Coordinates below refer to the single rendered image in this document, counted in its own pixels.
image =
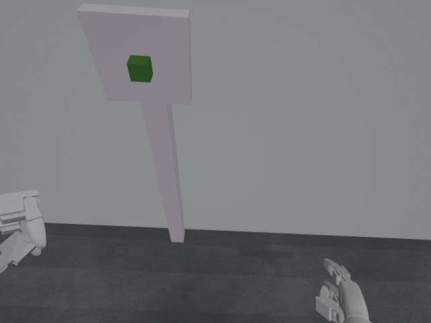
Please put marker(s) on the button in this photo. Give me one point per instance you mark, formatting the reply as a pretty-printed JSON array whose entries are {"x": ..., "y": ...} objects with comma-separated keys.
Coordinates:
[{"x": 140, "y": 68}]

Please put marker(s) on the robot left hand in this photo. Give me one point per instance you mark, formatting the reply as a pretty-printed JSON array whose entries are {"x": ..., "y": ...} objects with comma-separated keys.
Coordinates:
[{"x": 19, "y": 212}]

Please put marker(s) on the robot right hand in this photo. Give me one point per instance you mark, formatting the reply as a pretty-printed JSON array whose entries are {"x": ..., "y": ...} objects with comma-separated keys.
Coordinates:
[{"x": 345, "y": 301}]

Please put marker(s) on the panel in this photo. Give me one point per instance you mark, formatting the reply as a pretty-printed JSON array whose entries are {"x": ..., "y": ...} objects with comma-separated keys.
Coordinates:
[{"x": 115, "y": 32}]

